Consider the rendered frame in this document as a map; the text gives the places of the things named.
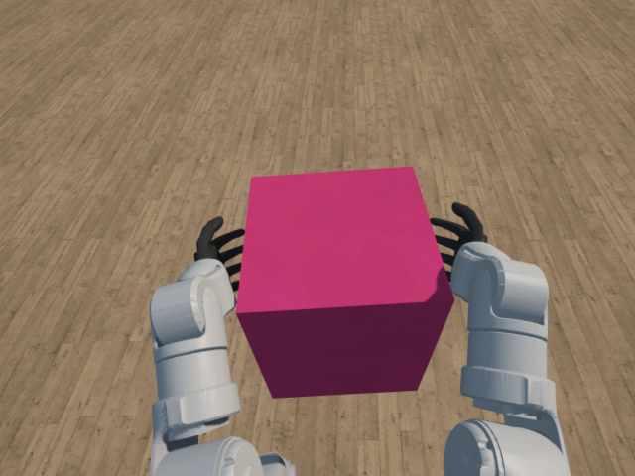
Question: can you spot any right robot forearm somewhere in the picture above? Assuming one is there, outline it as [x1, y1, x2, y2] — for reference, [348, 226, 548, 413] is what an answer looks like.
[450, 242, 571, 475]

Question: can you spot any robot left thigh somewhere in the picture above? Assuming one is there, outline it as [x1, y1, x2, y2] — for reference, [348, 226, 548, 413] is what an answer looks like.
[260, 455, 296, 476]

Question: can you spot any carton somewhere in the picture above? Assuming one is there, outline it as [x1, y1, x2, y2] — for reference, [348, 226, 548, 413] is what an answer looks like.
[236, 166, 454, 399]

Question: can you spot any robot right hand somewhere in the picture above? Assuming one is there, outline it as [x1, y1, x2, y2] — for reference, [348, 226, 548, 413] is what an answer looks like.
[430, 202, 487, 281]

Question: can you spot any robot right upper arm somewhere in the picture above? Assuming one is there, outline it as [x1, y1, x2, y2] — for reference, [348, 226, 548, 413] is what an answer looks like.
[444, 419, 571, 476]

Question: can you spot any left robot forearm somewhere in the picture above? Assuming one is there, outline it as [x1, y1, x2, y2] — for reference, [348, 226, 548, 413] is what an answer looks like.
[150, 259, 241, 476]

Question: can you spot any robot left hand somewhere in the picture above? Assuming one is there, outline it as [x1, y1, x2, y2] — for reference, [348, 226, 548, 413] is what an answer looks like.
[194, 216, 245, 292]

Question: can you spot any robot left upper arm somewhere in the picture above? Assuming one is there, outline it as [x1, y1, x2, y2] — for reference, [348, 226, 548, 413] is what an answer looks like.
[154, 436, 264, 476]

